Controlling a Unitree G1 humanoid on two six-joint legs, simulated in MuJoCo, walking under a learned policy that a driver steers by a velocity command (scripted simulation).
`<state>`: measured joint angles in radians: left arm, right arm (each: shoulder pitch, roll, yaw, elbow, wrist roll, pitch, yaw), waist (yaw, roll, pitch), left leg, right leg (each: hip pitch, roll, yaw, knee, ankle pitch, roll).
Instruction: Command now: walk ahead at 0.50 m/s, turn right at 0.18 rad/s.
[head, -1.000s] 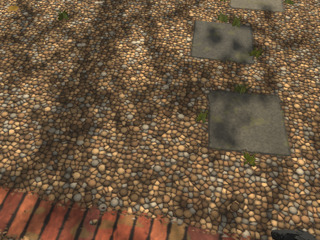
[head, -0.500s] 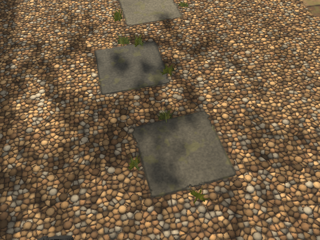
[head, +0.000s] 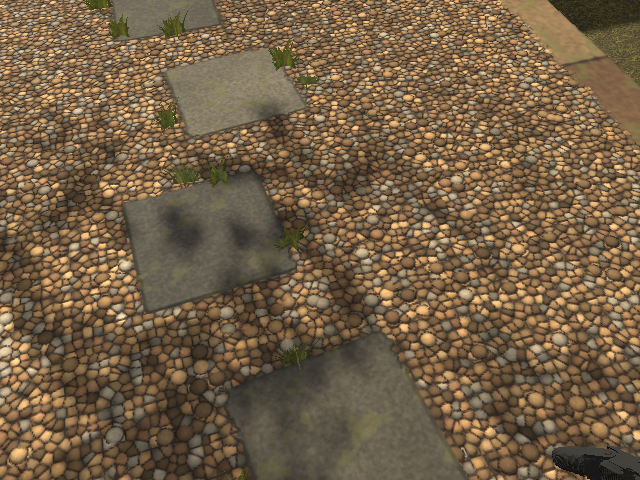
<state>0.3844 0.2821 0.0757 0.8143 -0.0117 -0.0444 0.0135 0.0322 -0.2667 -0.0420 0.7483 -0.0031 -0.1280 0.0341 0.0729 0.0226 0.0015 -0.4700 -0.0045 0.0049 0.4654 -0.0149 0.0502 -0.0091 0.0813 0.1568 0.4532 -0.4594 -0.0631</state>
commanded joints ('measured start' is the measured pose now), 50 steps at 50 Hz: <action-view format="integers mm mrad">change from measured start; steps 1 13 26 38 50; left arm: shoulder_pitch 74 -213 -50 -352 -346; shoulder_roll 48 40 241 140 132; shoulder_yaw -3 -12 43 26 30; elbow -76 -143 -143 -118 -99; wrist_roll -2 11 60 27 8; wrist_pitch -18 -31 -58 -10 45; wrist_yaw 0 -10 -16 9 18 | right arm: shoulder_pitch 361 240 467 271 234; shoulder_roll -278 -153 -27 -88 -259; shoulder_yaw -90 -42 -1 -44 -95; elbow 13 47 37 -59 -152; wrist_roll -23 10 -1 12 -17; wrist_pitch -11 17 60 174 125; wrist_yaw -11 -21 -47 -50 -36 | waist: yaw -157 -96 -30 -111 -107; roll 125 40 -282 -147 143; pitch -348 7 -404 -112 -100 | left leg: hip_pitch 777 327 -109 50 383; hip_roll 311 197 -60 100 308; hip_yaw -469 -153 -54 -10 -397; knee -3 -330 657 431 -120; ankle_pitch -106 87 -634 -239 245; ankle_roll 240 178 -76 -98 248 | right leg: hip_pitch -453 -660 406 -277 -694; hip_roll -33 -204 -559 -397 -110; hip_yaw -23 -109 273 -179 -114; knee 639 384 114 -208 735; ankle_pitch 435 374 1273 608 -105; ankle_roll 9 70 -228 -174 110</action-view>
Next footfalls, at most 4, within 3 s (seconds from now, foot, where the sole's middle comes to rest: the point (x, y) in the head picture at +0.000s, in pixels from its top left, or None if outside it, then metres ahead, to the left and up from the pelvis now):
0.50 right None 0.45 -0.13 -0.76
0.92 left None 0.39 0.13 -0.76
1.38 right None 0.48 -0.09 -0.76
1.74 left None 0.38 0.16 -0.76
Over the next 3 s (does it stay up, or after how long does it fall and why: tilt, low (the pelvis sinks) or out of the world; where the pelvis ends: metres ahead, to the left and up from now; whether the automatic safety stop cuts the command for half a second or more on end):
stays up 0.88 0.34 0.01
